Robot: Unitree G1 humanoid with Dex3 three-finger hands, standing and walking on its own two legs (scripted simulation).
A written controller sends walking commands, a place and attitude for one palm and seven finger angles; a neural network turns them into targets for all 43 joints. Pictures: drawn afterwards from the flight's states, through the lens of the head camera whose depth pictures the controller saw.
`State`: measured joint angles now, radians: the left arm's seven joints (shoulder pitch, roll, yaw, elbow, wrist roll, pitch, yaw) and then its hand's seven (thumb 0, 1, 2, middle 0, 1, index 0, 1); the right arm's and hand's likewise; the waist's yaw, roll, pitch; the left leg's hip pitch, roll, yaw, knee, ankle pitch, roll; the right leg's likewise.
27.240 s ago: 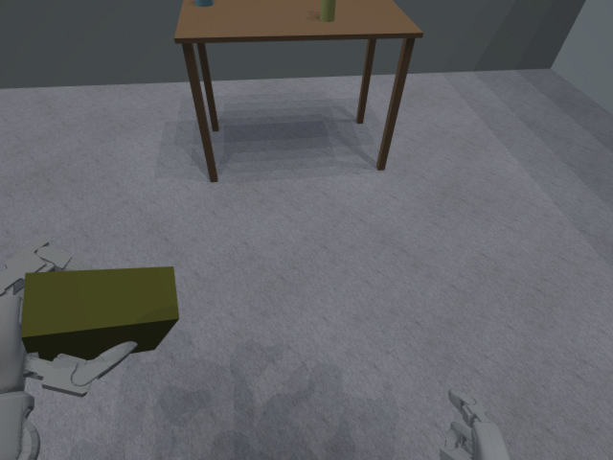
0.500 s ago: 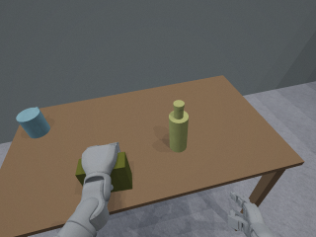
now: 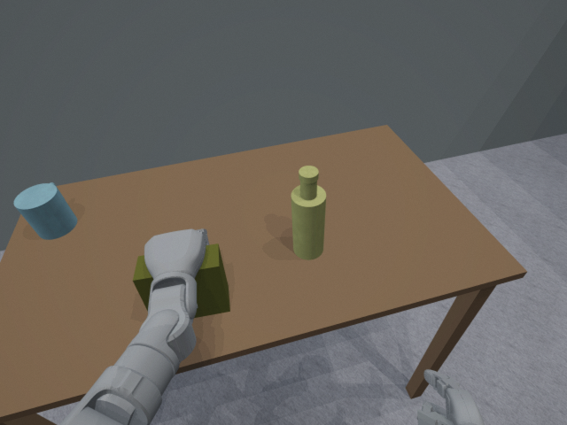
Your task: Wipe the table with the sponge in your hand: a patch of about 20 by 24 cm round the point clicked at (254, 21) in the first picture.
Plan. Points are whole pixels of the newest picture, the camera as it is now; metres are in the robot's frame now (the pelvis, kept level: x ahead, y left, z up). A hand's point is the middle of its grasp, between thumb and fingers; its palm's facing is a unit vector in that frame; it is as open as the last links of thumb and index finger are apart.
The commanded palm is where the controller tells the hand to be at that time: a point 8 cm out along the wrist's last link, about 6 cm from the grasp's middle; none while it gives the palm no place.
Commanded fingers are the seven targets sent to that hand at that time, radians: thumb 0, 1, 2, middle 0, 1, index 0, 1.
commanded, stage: wipe forward along the third lane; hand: left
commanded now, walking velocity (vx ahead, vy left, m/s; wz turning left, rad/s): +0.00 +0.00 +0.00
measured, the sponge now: (188, 292) +0.32 +0.21 -0.01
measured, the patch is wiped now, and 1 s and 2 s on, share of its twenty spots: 0.95 1.00 1.00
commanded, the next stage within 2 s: wipe back along the third lane in 1.16 s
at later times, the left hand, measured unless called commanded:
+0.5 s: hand (195, 247) +0.38 +0.21 +0.03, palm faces -0.07 +0.02 -1.00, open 9.7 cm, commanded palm +0.37 +0.20 +0.06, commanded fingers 0.00 0.10 1.30 -1.20 -1.60 -1.20 -1.60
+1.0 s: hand (199, 225) +0.44 +0.22 +0.03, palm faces -0.08 +0.03 -1.00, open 9.7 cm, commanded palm +0.42 +0.22 +0.06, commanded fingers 0.00 0.10 1.30 -1.20 -1.60 -1.20 -1.60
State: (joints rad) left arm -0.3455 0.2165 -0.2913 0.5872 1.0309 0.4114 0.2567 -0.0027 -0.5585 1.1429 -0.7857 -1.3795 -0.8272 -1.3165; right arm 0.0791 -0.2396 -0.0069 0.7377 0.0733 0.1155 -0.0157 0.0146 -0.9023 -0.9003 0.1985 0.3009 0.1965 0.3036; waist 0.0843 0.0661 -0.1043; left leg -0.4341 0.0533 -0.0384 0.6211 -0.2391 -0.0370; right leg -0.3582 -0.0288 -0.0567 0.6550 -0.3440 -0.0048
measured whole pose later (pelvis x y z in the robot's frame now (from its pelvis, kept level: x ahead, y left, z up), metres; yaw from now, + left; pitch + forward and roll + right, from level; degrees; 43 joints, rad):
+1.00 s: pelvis +0.00 +0.00 -0.01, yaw -4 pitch +11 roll -1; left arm -0.79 0.32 -0.13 1.14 1.03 0.32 0.34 0.02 -0.59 1.17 -0.80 -1.36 -0.84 -1.34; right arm 0.19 -0.25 -0.02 0.76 0.06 0.11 -0.01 0.01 -0.90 -0.90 0.20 0.30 0.20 0.30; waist -0.03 0.05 -0.14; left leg -0.64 0.05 -0.06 0.71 -0.27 -0.03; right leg -0.58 0.01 -0.01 0.71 -0.33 0.00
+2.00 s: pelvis +0.05 +0.03 +0.00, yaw -4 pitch +8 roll -1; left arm -0.41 0.24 -0.30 0.62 1.00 0.53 0.34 0.01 -0.46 1.07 -0.71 -1.42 -0.74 -1.41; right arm 0.05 -0.23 -0.01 0.68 0.08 0.21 0.03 0.01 -0.90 -0.90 0.20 0.30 0.20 0.30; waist 0.05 0.05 -0.15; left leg -0.44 0.02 -0.03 0.63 -0.33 -0.01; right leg -0.35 -0.02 0.01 0.56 -0.35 0.03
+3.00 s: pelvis +0.04 +0.01 +0.01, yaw -4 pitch +1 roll +0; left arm 0.00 0.23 -0.36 0.18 1.03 0.54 0.28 0.03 -0.45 1.06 -0.70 -1.43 -0.74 -1.41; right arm 0.01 -0.25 0.00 0.66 0.09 0.20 0.07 0.02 -0.90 -0.90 0.20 0.30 0.19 0.30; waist 0.08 0.08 -0.11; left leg -0.30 0.04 -0.03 0.59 -0.31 -0.04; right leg -0.23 -0.01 0.00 0.58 -0.36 0.00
